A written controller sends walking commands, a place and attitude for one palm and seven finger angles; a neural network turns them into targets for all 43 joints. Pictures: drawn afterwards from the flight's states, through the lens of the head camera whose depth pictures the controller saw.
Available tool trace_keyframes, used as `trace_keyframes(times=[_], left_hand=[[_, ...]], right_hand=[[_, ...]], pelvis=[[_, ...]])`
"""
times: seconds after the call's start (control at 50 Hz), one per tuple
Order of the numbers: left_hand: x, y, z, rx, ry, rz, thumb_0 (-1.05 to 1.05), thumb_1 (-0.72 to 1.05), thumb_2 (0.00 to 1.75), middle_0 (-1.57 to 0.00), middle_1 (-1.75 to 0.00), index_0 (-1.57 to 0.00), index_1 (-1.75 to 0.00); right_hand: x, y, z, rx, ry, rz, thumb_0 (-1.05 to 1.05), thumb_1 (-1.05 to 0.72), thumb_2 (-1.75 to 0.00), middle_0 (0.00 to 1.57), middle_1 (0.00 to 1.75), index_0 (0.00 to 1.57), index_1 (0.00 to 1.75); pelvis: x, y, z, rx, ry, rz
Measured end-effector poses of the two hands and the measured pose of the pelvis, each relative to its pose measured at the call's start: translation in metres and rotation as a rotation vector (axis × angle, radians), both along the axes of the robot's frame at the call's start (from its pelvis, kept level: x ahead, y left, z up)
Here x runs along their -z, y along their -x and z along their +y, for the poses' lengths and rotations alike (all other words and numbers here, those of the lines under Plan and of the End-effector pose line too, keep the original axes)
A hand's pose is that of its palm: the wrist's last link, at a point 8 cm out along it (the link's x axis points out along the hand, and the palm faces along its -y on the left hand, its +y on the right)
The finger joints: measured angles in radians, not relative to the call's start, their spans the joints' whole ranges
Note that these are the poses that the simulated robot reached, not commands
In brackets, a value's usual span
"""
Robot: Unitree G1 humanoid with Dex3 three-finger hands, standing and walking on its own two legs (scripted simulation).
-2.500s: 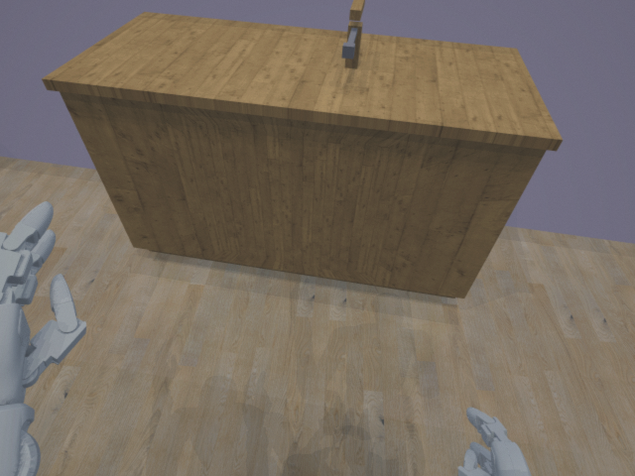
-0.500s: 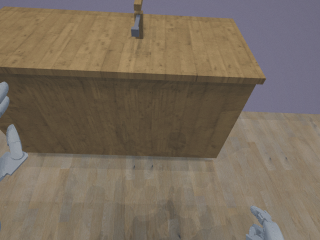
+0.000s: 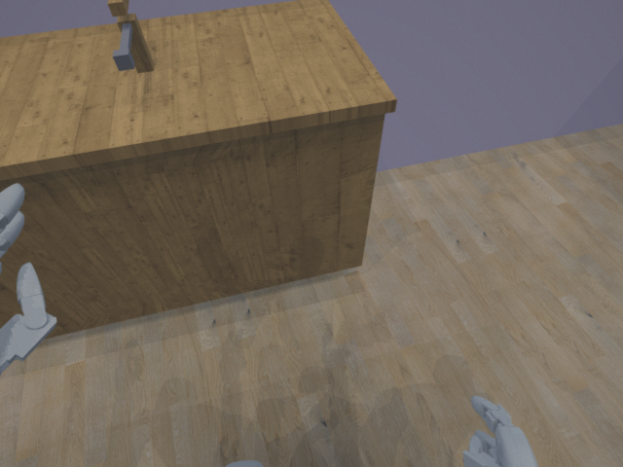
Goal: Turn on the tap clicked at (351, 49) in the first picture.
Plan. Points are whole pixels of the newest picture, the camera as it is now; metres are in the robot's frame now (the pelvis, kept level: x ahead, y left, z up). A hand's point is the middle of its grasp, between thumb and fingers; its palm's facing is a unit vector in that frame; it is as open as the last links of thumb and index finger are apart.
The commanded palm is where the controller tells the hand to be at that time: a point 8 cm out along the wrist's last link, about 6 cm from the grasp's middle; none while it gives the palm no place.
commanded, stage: take the last steps up to it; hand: left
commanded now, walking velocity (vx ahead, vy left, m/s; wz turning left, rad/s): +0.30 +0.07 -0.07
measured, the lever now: (123, 59) +0.77 +0.39 +0.12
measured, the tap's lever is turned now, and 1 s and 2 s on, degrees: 0 0 0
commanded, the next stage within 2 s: come to a stop and stand still in 1.66 s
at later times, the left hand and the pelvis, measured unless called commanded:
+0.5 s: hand (105, 296) +0.24 +0.20 +0.17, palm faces +0.37 -0.83 -0.42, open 7.4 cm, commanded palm +0.18 +0.25 +0.18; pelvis +0.02 -0.03 +0.00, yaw -1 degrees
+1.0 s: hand (113, 192) +0.35 +0.22 +0.19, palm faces +0.34 -0.82 -0.45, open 7.4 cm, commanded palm +0.30 +0.27 +0.18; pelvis +0.13 +0.00 +0.00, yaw -3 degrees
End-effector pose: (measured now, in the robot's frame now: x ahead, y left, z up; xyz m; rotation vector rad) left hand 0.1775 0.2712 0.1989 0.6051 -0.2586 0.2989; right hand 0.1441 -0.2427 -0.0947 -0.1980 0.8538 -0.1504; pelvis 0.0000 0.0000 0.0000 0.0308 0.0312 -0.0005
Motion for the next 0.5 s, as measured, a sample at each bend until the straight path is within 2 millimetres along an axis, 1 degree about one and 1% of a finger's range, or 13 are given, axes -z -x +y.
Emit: trace_keyframes(times=[0.04, 0.1, 0.16, 0.22, 0.3, 0.36, 0.42, 0.46, 0.5], left_hand=[[0.001, 0.003, 0.002, -0.002, 0.02, -0.021, 0.01, 0.88, 0.9, -0.22, -0.31, -0.22, -0.3], [0.006, 0.008, 0.007, 0.002, 0.06, -0.066, 0.01, 0.89, 0.9, -0.22, -0.31, -0.22, -0.3], [0.009, 0.011, 0.01, 0.0, 0.093, -0.097, 0.01, 0.89, 0.9, -0.22, -0.31, -0.22, -0.3], [0.012, 0.01, 0.01, -0.018, 0.1, -0.084, 0.01, 0.89, 0.9, -0.21, -0.3, -0.22, -0.3], [0.011, 0.006, 0.001, -0.03, 0.096, -0.072, 0.01, 0.89, 0.9, -0.21, -0.3, -0.21, -0.3], [0.013, -0.003, -0.014, -0.023, 0.066, -0.079, 0.01, 0.89, 0.9, -0.21, -0.3, -0.21, -0.3], [0.015, -0.015, -0.027, -0.005, 0.075, -0.089, 0.01, 0.89, 0.9, -0.21, -0.3, -0.21, -0.3], [0.013, -0.021, -0.032, 0.007, 0.092, -0.086, 0.01, 0.89, 0.9, -0.21, -0.3, -0.21, -0.3], [0.011, -0.026, -0.034, 0.016, 0.087, -0.069, 0.01, 0.89, 0.9, -0.21, -0.3, -0.22, -0.3]], right_hand=[[-0.006, 0.005, -0.009, 0.014, 0.036, -0.009, 0.01, -0.91, -0.9, 0.2, 0.3, 0.2, 0.3], [-0.013, 0.011, -0.017, 0.025, 0.085, -0.036, 0.01, -0.91, -0.9, 0.2, 0.3, 0.2, 0.3], [-0.022, 0.016, -0.015, 0.042, 0.1, -0.064, 0.01, -0.91, -0.9, 0.19, 0.3, 0.2, 0.3], [-0.025, 0.018, -0.007, 0.049, 0.068, -0.096, 0.01, -0.91, -0.9, 0.19, 0.3, 0.2, 0.3], [-0.016, 0.016, 0.004, 0.028, 0.007, -0.099, 0.01, -0.91, -0.9, 0.19, 0.3, 0.2, 0.3], [-0.001, 0.011, 0.007, 0.008, -0.038, -0.096, 0.01, -0.9, -0.9, 0.2, 0.3, 0.2, 0.3], [0.014, 0.007, 0.003, -0.006, -0.06, -0.052, 0.01, -0.9, -0.9, 0.2, 0.3, 0.21, 0.3], [0.015, 0.005, -0.002, -0.005, -0.06, -0.016, 0.01, -0.9, -0.9, 0.2, 0.3, 0.21, 0.3], [0.012, 0.003, -0.009, 0.008, -0.05, 0.007, 0.01, -0.9, -0.9, 0.2, 0.3, 0.21, 0.3]], pelvis=[[0.0, 0.003, 0.001, 0.005, 0.005, 0.0], [0.004, 0.007, 0.005, 0.002, 0.026, -0.005], [0.002, 0.009, 0.006, 0.012, 0.022, -0.027], [-0.002, 0.006, 0.003, 0.006, 0.037, -0.032], [-0.003, 0.0, -0.006, 0.02, 0.051, -0.031], [0.006, -0.003, -0.017, 0.034, 0.041, -0.031], [0.011, -0.005, -0.024, 0.02, 0.047, -0.039], [0.007, -0.009, -0.026, 0.018, 0.037, -0.04], [0.002, -0.016, -0.026, 0.019, 0.03, -0.034]])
